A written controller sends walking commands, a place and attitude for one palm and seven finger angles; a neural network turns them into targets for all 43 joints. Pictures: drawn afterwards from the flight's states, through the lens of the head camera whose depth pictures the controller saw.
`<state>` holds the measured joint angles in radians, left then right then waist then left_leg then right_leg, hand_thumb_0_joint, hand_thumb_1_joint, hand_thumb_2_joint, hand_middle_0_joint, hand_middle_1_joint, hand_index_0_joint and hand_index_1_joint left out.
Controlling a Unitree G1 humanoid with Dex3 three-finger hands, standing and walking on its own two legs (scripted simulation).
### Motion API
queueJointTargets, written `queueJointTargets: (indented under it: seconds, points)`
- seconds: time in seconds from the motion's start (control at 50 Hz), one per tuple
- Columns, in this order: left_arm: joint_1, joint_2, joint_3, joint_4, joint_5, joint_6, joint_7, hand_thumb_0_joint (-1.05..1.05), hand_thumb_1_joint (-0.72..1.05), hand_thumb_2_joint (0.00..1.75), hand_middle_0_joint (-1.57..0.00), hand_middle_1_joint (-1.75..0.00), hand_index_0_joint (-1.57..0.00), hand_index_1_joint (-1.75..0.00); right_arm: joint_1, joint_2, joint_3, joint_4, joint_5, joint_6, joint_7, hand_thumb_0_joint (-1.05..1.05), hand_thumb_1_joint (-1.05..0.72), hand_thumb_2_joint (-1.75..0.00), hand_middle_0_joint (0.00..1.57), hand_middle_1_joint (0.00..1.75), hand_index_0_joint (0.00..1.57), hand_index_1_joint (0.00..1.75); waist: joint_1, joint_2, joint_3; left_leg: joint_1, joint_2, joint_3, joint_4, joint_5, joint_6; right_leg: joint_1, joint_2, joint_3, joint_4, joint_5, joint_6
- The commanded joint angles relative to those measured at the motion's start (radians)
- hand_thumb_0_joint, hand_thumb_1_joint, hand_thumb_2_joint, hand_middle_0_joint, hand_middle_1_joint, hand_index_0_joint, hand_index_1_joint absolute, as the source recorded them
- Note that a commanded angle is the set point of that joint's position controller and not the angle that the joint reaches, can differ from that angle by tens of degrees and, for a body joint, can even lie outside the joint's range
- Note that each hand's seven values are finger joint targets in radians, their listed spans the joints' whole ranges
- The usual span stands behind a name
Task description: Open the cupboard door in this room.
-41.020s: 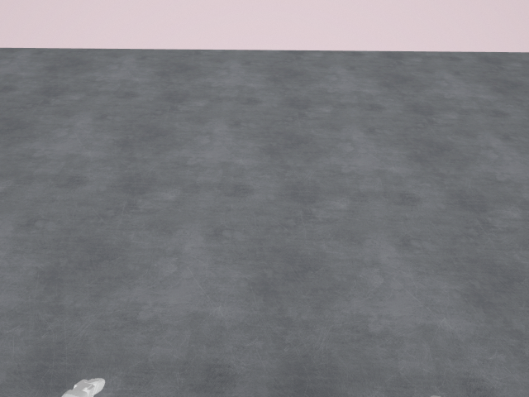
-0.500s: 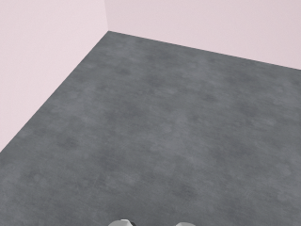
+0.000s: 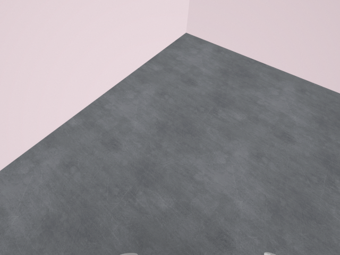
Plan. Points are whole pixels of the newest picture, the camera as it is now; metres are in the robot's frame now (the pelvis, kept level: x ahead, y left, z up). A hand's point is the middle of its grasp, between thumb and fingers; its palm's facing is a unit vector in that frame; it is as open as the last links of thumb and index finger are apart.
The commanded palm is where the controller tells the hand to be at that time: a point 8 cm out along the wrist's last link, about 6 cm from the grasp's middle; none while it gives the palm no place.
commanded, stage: turn to face it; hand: left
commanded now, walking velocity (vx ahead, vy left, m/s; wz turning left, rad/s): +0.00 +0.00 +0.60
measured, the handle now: out of the picture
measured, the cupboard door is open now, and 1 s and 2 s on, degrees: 46 46 46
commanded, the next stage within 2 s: none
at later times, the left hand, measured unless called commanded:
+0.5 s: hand out of the picture +0.01 +0.14 -0.14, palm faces +0.33 -0.90 -0.27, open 7.4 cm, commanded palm none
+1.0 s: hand out of the picture +0.00 +0.15 -0.15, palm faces +0.58 -0.76 -0.30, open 7.4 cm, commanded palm none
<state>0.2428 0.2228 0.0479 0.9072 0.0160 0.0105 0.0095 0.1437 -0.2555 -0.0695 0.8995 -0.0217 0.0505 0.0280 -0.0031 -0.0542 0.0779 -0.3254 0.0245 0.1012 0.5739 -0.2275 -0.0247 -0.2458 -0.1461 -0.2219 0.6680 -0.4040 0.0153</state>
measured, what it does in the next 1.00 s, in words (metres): steps on the spot, turning left: right foot, then left foot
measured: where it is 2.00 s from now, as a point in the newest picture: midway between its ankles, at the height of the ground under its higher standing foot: outside the picture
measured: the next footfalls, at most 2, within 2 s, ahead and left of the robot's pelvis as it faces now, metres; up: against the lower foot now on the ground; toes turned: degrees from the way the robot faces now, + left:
right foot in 0.28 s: +0.08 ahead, -0.16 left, +0.00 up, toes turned +7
left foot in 0.64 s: +0.01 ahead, +0.06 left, +0.00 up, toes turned +29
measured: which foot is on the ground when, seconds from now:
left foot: down 0.00-0.28, up 0.30-0.62, down 0.64-0.96, up 0.98-1.00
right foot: down 0.00-0.00, up 0.02-0.26, down 0.28-0.64, up 0.66-0.96, down 0.98-1.00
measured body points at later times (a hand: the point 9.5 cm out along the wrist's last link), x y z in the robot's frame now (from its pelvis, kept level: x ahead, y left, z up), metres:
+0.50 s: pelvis +0.02 -0.07 +0.02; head +0.07 -0.06 +0.46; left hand -0.01 +0.19 -0.12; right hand +0.19 -0.28 -0.13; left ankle -0.03 +0.06 -0.67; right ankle +0.04 -0.16 -0.73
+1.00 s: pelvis +0.03 -0.09 +0.00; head +0.07 -0.07 +0.45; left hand -0.03 +0.19 -0.12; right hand +0.25 -0.26 -0.14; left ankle -0.03 +0.04 -0.72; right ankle +0.11 -0.20 -0.73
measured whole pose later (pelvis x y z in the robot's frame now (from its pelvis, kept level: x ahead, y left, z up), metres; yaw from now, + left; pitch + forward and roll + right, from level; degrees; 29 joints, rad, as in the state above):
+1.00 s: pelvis +0.03 -0.09 +0.00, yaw +36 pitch +1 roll +0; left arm 0.15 0.26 0.07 0.85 0.02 0.02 0.01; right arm 0.18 -0.24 -0.08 0.91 -0.02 0.07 0.01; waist -0.01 0.00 0.07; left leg -0.40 -0.02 -0.10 0.71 -0.38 -0.03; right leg -0.31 -0.05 -0.04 0.59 -0.29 0.03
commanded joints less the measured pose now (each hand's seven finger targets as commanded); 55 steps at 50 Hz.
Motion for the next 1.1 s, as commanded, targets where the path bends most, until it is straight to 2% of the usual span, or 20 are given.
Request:
queueJointTargets:
  seconds: [0.0,0.02,0.04,0.2,0.22,0.26,0.3,0.34,0.42,0.5,0.58,0.62,0.66,0.74,0.9,0.92,0.94,0.96,1.02,1.08]
  points:
    - [-0.106,0.13,0.029,-0.14,0.0,0.004,0.011,0.0,0.9,0.9,-0.2,-0.3,-0.2,-0.3,0.239,-0.275,-0.061,-0.009,-0.001,-0.028,-0.028,0.0,-0.9,-0.9,0.2,0.3,0.2,0.3,-0.113,0.252,-0.247,0.379,0.433,-0.52,-0.152,0.729,0.3,-0.365,0.033,0.206,0.507,-0.272,0.065]
    - [-0.101,0.122,0.035,-0.162,-0.001,0.005,0.013,0.0,0.9,0.9,-0.2,-0.3,-0.2,-0.3,0.181,-0.28,-0.058,-0.034,-0.008,-0.029,-0.029,0.0,-0.9,-0.9,0.2,0.3,0.2,0.3,-0.084,0.185,-0.186,0.25,0.415,-0.463,-0.18,0.43,0.288,-0.344,0.025,0.216,0.52,-0.222,0.058]
    - [-0.111,0.112,0.04,-0.131,0.005,0.011,0.013,0.0,0.9,0.9,-0.2,-0.3,-0.2,-0.3,0.115,-0.23,-0.05,-0.049,-0.008,-0.034,-0.035,0.0,-0.9,-0.9,0.2,0.3,0.2,0.3,-0.062,0.282,-0.164,0.175,0.314,-0.454,-0.206,0.301,0.241,-0.337,0.029,0.222,0.492,-0.162,0.057]
    - [0.046,0.106,0.044,-0.069,-0.002,0.013,-0.007,0.0,0.9,0.9,-0.2,-0.3,-0.2,-0.3,-0.067,-0.208,-0.048,-0.106,-0.007,-0.013,-0.035,0.0,-0.9,-0.9,0.2,0.3,0.2,0.3,0.037,0.208,-0.115,-0.089,0.149,-0.356,-0.175,-0.064,0.131,0.032,0.134,0.149,-0.032,0.035,0.046]
    - [0.105,0.135,0.054,-0.057,0.003,0.007,-0.003,0.0,0.9,0.9,-0.2,-0.3,-0.2,-0.3,-0.092,-0.183,-0.049,-0.119,0.0,-0.008,-0.033,0.0,-0.9,-0.9,0.2,0.3,0.2,0.3,0.069,0.119,-0.109,-0.187,0.089,-0.315,-0.089,-0.149,0.092,0.136,0.104,0.17,-0.186,0.081,0.038]
    - [0.093,0.285,0.074,-0.091,0.02,-0.002,0.014,0.0,0.9,0.9,-0.2,-0.3,-0.2,-0.3,-0.12,-0.092,-0.038,-0.159,0.009,-0.008,-0.018,0.0,-0.9,-0.9,0.2,0.3,0.2,0.3,0.1,-0.331,-0.076,-0.334,-0.083,-0.12,0.443,-0.372,-0.013,0.072,-0.339,0.673,-0.52,-0.106,-0.133]
    - [-0.042,0.206,0.057,-0.129,0.012,-0.009,0.019,0.0,0.9,0.9,-0.2,-0.3,-0.2,-0.3,-0.06,-0.113,-0.046,-0.123,0.0,0.001,-0.007,0.0,-0.9,-0.9,0.2,0.3,0.2,0.3,0.008,-0.181,-0.053,-0.281,-0.007,-0.165,0.662,-0.26,0.0,-0.059,-0.274,0.52,-0.471,-0.071,-0.15]
    - [-0.08,0.155,0.038,-0.133,0.008,-0.013,0.018,0.0,0.9,0.9,-0.2,-0.3,-0.2,-0.3,-0.042,-0.083,-0.038,-0.09,-0.001,0.007,0.0,0.0,-0.9,-0.9,0.2,0.3,0.2,0.3,-0.018,-0.17,-0.048,-0.276,0.013,-0.118,0.664,-0.199,-0.028,-0.009,-0.182,0.315,-0.38,0.237,-0.118]
    - [0.05,0.163,0.044,-0.088,0.009,-0.024,0.024,0.0,0.9,0.9,-0.2,-0.3,-0.2,-0.3,-0.103,-0.027,-0.011,-0.098,0.01,-0.002,0.002,0.0,-0.9,-0.9,0.2,0.3,0.2,0.3,0.043,-0.124,-0.12,-0.235,-0.002,-0.032,0.354,-0.226,-0.048,0.243,-0.179,0.193,-0.251,0.762,-0.122]
    - [0.091,0.205,0.058,-0.064,0.013,-0.021,0.022,0.0,0.9,0.9,-0.2,-0.3,-0.2,-0.3,-0.115,-0.015,0.002,-0.102,0.015,-0.012,0.002,0.0,-0.9,-0.9,0.2,0.3,0.2,0.3,0.066,-0.145,-0.143,-0.133,-0.023,0.018,0.145,-0.218,-0.029,0.282,-0.215,0.173,-0.19,0.855,-0.126]
    - [0.02,0.193,0.062,-0.073,-0.002,-0.015,0.012,0.0,0.9,0.9,-0.2,-0.3,-0.2,-0.3,0.029,-0.084,-0.016,-0.067,0.009,-0.022,-0.005,0.0,-0.9,-0.9,0.2,0.3,0.2,0.3,-0.029,-0.069,-0.177,0.185,0.001,-0.016,-0.134,0.072,0.013,0.076,-0.189,0.076,-0.004,0.65,-0.032]
    - [-0.067,0.094,0.031,-0.148,-0.007,0.0,0.006,0.0,0.9,0.9,-0.2,-0.3,-0.2,-0.3,0.16,-0.264,-0.063,-0.043,0.0,-0.024,-0.022,0.0,-0.9,-0.9,0.2,0.3,0.2,0.3,-0.107,0.371,-0.197,0.39,0.412,-0.551,-0.207,0.657,0.266,-0.372,0.029,0.085,0.396,-0.277,0.083]
    - [-0.125,0.125,0.039,-0.157,0.004,0.014,0.012,0.0,0.9,0.9,-0.2,-0.3,-0.2,-0.3,0.127,-0.227,-0.048,-0.043,-0.004,-0.025,-0.034,0.0,-0.9,-0.9,0.2,0.3,0.2,0.3,-0.079,0.216,-0.16,0.264,0.359,-0.458,-0.214,0.403,0.275,-0.374,0.012,0.215,0.485,-0.177,0.061]
    - [-0.069,0.106,0.043,-0.098,0.001,0.024,-0.003,0.0,0.9,0.9,-0.2,-0.3,-0.2,-0.3,-0.009,-0.177,-0.034,-0.071,-0.004,-0.033,-0.046,0.0,-0.9,-0.9,0.2,0.3,0.2,0.3,-0.008,0.227,-0.112,0.146,0.209,-0.334,-0.216,0.302,0.184,-0.277,0.051,0.211,0.382,-0.04,0.067]
    - [0.014,0.11,0.046,-0.085,-0.004,0.008,-0.001,0.0,0.9,0.9,-0.2,-0.3,-0.2,-0.3,-0.046,-0.186,-0.052,-0.087,-0.001,-0.015,-0.034,0.0,-0.9,-0.9,0.2,0.3,0.2,0.3,0.038,0.2,-0.109,-0.069,0.129,-0.38,-0.146,0.067,0.126,0.083,0.134,0.156,-0.129,0.111,0.051]
    - [0.05,0.155,0.057,-0.081,0.002,-0.001,0.006,0.0,0.9,0.9,-0.2,-0.3,-0.2,-0.3,-0.048,-0.149,-0.049,-0.096,0.008,-0.015,-0.031,0.0,-0.9,-0.9,0.2,0.3,0.2,0.3,0.058,0.086,-0.12,-0.162,0.061,-0.337,-0.048,-0.024,0.079,0.192,0.053,0.236,-0.288,0.109,0.031]
    - [0.072,0.253,0.078,-0.083,0.018,-0.011,0.017,0.0,0.9,0.9,-0.2,-0.3,-0.2,-0.3,-0.037,-0.074,-0.038,-0.119,0.014,-0.015,-0.026,0.0,-0.9,-0.9,0.2,0.3,0.2,0.3,0.071,-0.226,-0.121,-0.326,-0.079,-0.163,0.2,-0.25,-0.001,0.268,-0.221,0.531,-0.419,0.077,-0.06]
    - [0.057,0.281,0.074,-0.097,0.014,-0.009,0.02,0.0,0.9,0.9,-0.2,-0.3,-0.2,-0.3,-0.072,-0.099,-0.044,-0.133,0.009,-0.014,-0.021,0.0,-0.9,-0.9,0.2,0.3,0.2,0.3,0.083,-0.264,-0.107,-0.291,-0.061,-0.139,0.459,-0.393,-0.01,0.128,-0.372,0.612,-0.453,0.148,-0.153]
    - [-0.082,0.18,0.047,-0.128,0.008,-0.01,0.022,0.0,0.9,0.9,-0.2,-0.3,-0.2,-0.3,-0.023,-0.084,-0.044,-0.082,0.001,0.004,-0.006,0.0,-0.9,-0.9,0.2,0.3,0.2,0.3,-0.006,-0.189,-0.073,-0.271,0.005,-0.136,0.664,-0.245,-0.022,0.041,-0.214,0.371,-0.375,0.256,-0.139]
    - [-0.066,0.165,0.043,-0.123,0.011,-0.014,0.023,0.0,0.9,0.9,-0.2,-0.3,-0.2,-0.3,-0.045,-0.052,-0.026,-0.086,0.01,0.002,0.002,0.0,-0.9,-0.9,0.2,0.3,0.2,0.3,0.005,-0.187,-0.074,-0.214,0.015,-0.067,0.45,-0.247,-0.044,0.117,-0.182,0.208,-0.302,0.561,-0.121]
